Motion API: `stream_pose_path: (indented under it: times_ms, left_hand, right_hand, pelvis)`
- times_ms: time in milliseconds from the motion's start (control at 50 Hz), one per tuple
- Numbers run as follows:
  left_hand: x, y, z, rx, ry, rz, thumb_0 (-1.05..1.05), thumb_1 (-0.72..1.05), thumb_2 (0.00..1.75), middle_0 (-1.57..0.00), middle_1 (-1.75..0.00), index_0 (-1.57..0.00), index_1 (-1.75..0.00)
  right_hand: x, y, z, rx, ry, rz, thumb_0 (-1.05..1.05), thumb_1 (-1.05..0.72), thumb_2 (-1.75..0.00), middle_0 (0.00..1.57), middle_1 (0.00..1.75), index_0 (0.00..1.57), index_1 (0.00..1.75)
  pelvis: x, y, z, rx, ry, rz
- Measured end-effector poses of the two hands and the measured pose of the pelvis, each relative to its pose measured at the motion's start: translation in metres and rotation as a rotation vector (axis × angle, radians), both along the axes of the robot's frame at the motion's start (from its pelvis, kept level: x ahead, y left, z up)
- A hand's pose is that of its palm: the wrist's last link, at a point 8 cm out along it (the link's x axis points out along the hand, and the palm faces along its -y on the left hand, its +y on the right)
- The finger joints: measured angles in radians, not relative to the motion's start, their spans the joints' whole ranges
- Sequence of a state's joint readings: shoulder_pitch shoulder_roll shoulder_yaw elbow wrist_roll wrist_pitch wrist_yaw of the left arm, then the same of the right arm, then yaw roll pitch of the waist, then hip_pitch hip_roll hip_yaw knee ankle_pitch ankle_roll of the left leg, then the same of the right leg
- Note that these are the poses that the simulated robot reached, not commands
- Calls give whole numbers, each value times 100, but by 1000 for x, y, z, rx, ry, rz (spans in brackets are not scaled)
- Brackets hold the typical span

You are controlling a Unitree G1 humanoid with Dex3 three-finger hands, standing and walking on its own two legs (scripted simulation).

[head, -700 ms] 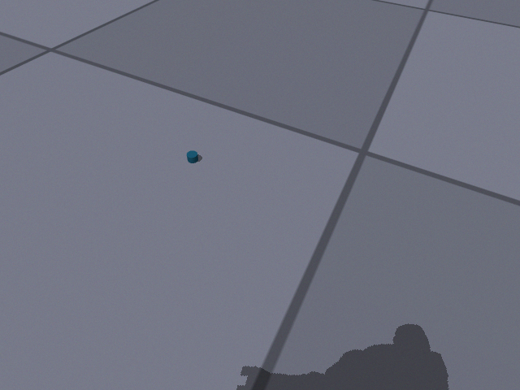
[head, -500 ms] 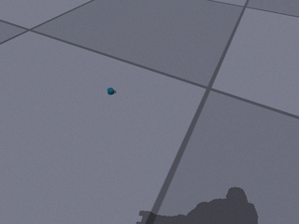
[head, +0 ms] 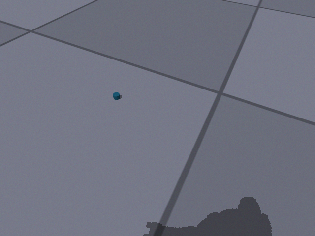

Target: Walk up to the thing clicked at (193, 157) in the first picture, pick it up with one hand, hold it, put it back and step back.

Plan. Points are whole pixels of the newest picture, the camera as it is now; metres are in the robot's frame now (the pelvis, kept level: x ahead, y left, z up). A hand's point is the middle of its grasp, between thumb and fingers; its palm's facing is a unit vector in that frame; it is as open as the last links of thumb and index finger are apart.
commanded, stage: stand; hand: left
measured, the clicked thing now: (116, 96) +1.39 +0.39 -0.76
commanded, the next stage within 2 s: walk up in 0.42 s
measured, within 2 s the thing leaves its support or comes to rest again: neither
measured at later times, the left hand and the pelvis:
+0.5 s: hand out of the picture +0.08 +0.26 -0.15, palm faces +0.00 -0.94 -0.33, open 7.4 cm; pelvis +0.01 +0.00 +0.00, yaw +1 degrees
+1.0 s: hand (31, 219) +0.20 +0.37 -0.16, palm faces +0.01 -0.94 -0.33, open 7.4 cm; pelvis +0.16 +0.08 -0.01, yaw +5 degrees
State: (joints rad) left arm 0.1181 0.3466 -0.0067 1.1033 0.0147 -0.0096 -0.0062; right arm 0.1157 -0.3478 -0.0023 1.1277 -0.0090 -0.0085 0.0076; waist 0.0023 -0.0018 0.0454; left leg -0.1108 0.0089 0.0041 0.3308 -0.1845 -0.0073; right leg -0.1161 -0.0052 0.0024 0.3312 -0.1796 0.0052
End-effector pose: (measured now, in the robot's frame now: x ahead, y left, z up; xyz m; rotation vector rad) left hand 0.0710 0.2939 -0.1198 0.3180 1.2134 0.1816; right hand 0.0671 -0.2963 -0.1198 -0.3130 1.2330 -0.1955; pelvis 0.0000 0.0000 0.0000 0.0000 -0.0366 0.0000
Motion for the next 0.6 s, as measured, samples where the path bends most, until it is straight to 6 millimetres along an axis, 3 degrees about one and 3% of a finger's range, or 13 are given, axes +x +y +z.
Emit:
stream_pose_path:
  times_ms: [440, 520, 600]
  left_hand:
    - [1, 2, 0, -2, 3, 6, 1, 91, 90, -20, -30, -20, -30]
    - [1, 13, 3, -6, -50, 23, 1, 91, 90, -20, -30, -20, -30]
    - [-13, 36, 5, 17, -63, 75, 1, 91, 90, -20, -30, -21, -30]
  right_hand:
    - [8, 0, 0, 7, -8, 4, 0, -90, -89, 21, 30, 20, 30]
    - [13, -7, 2, 6, -22, 23, 0, -90, -89, 21, 30, 21, 30]
    - [36, -8, 6, -31, -4, 72, 0, -90, -89, 21, 30, 20, 30]
  pelvis:
    - [5, 0, 0, -1, 3, 4]
    - [13, 1, -5, -12, 15, 27]
    - [26, 13, -7, -28, 10, 56]
